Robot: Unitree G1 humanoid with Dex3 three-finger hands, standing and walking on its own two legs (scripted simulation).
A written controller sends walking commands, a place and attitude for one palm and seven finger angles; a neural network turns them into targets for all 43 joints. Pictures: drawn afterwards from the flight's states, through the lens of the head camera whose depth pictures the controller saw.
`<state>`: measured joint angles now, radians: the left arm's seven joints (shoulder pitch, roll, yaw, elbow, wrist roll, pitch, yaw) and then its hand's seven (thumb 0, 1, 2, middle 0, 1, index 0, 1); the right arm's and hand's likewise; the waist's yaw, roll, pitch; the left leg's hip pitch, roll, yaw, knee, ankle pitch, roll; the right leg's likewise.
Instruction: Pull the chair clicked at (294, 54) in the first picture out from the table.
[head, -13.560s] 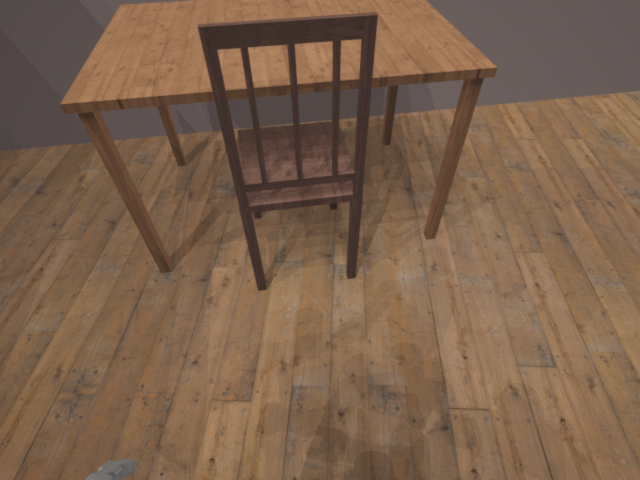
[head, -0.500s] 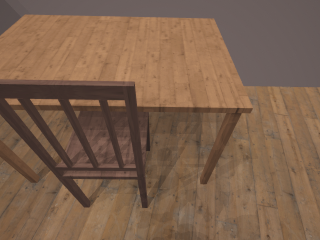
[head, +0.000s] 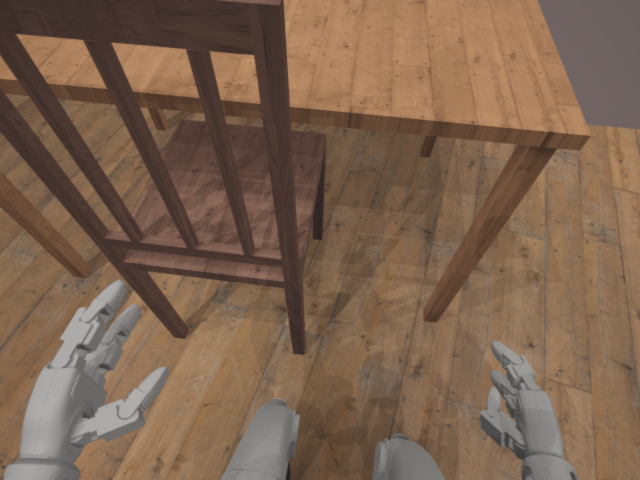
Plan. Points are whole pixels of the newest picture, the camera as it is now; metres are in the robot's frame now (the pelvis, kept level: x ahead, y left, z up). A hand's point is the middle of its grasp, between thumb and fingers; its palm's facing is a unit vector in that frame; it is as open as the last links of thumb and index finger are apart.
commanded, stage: raise the hand toward the chair's back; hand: left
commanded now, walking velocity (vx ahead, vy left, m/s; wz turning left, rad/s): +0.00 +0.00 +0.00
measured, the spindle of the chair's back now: (158, 170) +0.47 +0.30 +0.07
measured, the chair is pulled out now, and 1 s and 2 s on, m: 0.00 0.00 0.00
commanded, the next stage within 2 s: aim the fingers beside a spindle in 1.54 s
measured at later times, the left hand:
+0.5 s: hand (146, 351) +0.22 +0.22 +0.06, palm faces +0.02 -1.00 -0.05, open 14.7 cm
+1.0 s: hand (138, 313) +0.25 +0.23 +0.09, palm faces +0.05 -1.00 -0.07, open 16.9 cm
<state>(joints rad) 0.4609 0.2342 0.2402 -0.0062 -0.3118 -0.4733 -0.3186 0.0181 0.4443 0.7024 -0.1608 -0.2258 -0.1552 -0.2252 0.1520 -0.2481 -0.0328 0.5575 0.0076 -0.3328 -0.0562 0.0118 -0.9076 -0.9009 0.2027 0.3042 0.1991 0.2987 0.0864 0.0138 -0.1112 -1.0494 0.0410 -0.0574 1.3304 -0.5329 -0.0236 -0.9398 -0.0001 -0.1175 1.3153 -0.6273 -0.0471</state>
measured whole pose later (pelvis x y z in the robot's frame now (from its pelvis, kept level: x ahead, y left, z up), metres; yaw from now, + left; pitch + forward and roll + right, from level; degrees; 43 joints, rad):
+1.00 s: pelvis +0.01 +0.02 +0.03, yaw -1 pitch +15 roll -4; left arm 0.31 0.28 0.22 -0.06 -0.28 -0.33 -0.23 -0.01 -0.49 0.30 -0.07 -0.08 -0.06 -0.08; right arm 0.21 -0.22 0.02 0.59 0.01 -0.29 -0.07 0.01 -0.90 -0.90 0.21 0.30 0.20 0.30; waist 0.02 0.03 -0.12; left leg -0.98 0.04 -0.04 1.21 -0.49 0.01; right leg -0.86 0.00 -0.10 1.16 -0.56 -0.01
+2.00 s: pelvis +0.00 +0.02 +0.02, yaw -1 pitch +16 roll -3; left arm 0.17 0.25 0.18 0.08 -0.25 -0.34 -0.20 -0.01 -0.50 0.30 -0.07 -0.08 -0.06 -0.08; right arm 0.20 -0.24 0.01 0.61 0.01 -0.29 -0.07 0.01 -0.90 -0.90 0.21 0.30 0.20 0.30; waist 0.01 0.03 -0.12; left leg -1.02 0.05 -0.03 1.24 -0.50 0.00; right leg -0.92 0.01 -0.09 1.21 -0.57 -0.02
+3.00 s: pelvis +0.00 +0.02 +0.00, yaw -2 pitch +20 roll -2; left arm -0.01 0.21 0.13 0.25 -0.18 -0.38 -0.14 -0.01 -0.50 0.30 -0.07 -0.08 -0.06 -0.08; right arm 0.19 -0.23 0.01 0.63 -0.01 -0.22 -0.05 0.01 -0.91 -0.90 0.21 0.30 0.20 0.30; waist 0.00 0.03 -0.15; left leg -1.16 0.04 -0.02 1.33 -0.53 0.00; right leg -1.06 0.01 -0.07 1.31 -0.60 -0.02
